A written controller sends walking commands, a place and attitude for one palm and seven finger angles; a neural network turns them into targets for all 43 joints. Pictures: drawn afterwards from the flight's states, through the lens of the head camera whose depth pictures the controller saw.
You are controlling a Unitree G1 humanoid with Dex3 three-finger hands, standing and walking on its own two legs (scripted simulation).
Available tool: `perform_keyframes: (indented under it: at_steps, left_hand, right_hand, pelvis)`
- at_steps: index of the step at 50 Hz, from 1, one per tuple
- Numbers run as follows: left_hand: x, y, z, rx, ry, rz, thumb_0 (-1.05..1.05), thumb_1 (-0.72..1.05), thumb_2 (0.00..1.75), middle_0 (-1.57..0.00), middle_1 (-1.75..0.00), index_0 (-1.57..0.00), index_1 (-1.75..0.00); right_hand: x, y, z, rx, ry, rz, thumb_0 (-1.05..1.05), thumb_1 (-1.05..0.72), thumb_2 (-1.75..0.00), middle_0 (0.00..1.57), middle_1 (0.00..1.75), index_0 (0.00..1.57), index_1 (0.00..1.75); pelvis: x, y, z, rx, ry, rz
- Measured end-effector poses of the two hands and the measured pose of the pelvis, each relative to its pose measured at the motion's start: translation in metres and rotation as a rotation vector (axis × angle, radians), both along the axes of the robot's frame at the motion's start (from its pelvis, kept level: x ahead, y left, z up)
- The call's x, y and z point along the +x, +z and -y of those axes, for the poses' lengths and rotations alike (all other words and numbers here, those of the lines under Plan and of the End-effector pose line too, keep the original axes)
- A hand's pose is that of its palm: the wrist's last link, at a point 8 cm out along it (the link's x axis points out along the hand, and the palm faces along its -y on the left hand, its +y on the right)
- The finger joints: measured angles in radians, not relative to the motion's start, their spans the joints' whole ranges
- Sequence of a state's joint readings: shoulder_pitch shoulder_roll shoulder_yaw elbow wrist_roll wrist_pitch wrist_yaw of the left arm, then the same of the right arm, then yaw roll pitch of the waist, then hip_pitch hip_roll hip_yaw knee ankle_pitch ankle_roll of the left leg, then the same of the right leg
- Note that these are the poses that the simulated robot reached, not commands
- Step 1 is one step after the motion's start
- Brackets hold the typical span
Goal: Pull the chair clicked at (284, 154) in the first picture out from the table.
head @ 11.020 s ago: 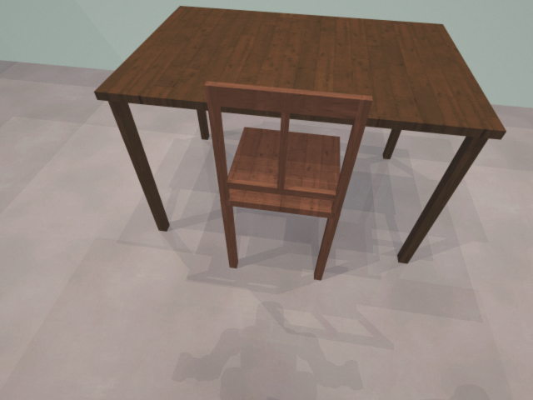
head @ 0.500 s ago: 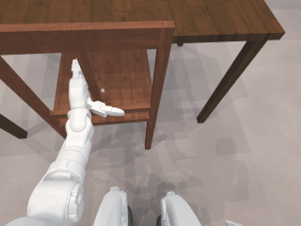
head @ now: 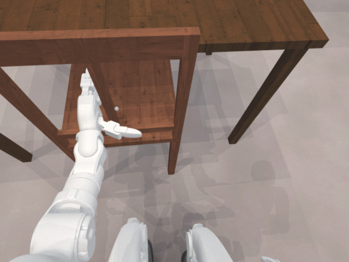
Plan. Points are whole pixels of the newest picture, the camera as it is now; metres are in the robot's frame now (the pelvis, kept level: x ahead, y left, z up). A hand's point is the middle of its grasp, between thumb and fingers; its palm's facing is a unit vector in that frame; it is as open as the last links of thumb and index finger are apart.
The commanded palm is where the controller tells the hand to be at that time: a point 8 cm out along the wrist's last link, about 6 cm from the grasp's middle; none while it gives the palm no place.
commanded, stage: hook a spindle and tug to test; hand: left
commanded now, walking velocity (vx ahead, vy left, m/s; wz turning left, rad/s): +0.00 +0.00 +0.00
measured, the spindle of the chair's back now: (107, 101) +0.49 +0.15 +0.01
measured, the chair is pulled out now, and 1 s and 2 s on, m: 0.00 0.00 0.06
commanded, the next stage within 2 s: step backward, pulling the chair out in 1.44 s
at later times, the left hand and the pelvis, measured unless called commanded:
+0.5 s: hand (116, 106) +0.46 +0.12 +0.03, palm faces +0.09 -1.00 -0.02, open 12.0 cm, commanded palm +0.43 +0.16 +0.03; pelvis +0.00 +0.00 +0.00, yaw +0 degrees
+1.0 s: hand (115, 108) +0.46 +0.12 +0.03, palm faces +0.09 -1.00 +0.00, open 5.2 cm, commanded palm +0.42 +0.15 +0.03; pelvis +0.01 +0.01 +0.00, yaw +0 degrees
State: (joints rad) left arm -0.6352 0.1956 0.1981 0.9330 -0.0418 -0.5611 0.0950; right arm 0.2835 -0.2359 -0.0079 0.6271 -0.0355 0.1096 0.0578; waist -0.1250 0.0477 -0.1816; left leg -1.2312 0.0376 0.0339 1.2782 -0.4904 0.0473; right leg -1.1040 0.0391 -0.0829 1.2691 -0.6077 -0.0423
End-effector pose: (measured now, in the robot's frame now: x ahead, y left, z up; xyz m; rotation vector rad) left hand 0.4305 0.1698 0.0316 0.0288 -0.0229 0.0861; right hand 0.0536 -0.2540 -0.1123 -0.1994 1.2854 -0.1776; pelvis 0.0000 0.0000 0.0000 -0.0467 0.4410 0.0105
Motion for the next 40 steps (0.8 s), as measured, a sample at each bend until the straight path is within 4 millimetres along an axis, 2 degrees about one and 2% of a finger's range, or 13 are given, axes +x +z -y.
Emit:
perform_keyframes:
  at_steps: [8, 15, 19, 25, 29, 40]
  left_hand:
    - [0.0009, -0.0014, 0.0055, -0.004, -0.009, 0.003, -0.01, -0.51, 0.30, -0.13, -0.29, -0.13, -0.29]
    - [0.0028, -0.0018, 0.0035, 0.002, 0.008, 0.001, -0.01, -0.50, 0.30, -0.24, -0.62, -0.22, -0.61]
    - [0.0037, -0.0015, 0.0022, 0.001, 0.011, -0.002, -0.01, -0.43, 0.33, -0.30, -0.83, -0.28, -0.82]
    - [0.0057, -0.0014, -0.0003, -0.007, 0.007, -0.004, -0.01, -0.21, 0.42, -0.41, -1.14, -0.38, -1.14]
    - [0.0061, -0.0012, -0.0016, -0.012, 0.003, -0.007, -0.01, -0.01, 0.51, -0.45, -1.30, -0.42, -1.29]
    - [0.0060, -0.0018, -0.0030, -0.016, -0.001, -0.005, 0.00, 0.58, 0.76, -0.49, -1.44, -0.46, -1.43]
  right_hand:
    - [0.0052, -0.0007, 0.0001, -0.005, 0.010, 0.006, 0.01, -0.90, -0.90, 0.20, 0.30, 0.20, 0.29]
    - [0.0035, -0.0025, -0.0020, 0.003, 0.007, -0.004, 0.01, -0.90, -0.90, 0.20, 0.30, 0.20, 0.29]
    - [0.0008, -0.0030, -0.0036, 0.007, 0.007, -0.019, 0.01, -0.90, -0.90, 0.20, 0.30, 0.20, 0.29]
    - [-0.0023, -0.0015, -0.0043, 0.004, 0.001, -0.028, 0.01, -0.90, -0.90, 0.20, 0.30, 0.20, 0.29]
    - [-0.0025, 0.0006, -0.0044, 0.002, -0.006, -0.026, 0.01, -0.90, -0.90, 0.20, 0.30, 0.20, 0.29]
    - [0.0032, 0.0032, -0.0064, -0.001, -0.002, -0.023, 0.01, -0.90, -0.90, 0.20, 0.30, 0.20, 0.29]
  pelvis:
    - [-0.0002, -0.0011, -0.0009, -0.003, 0.005, -0.004]
    - [0.0000, -0.0018, -0.0013, -0.003, 0.003, -0.006]
    - [0.0003, -0.0013, -0.0015, -0.004, 0.005, -0.006]
    - [0.0014, -0.0005, -0.0020, -0.005, 0.004, -0.007]
    - [0.0027, 0.0006, -0.0031, -0.007, 0.002, -0.007]
    - [0.0063, 0.0020, -0.0068, -0.008, -0.001, -0.008]
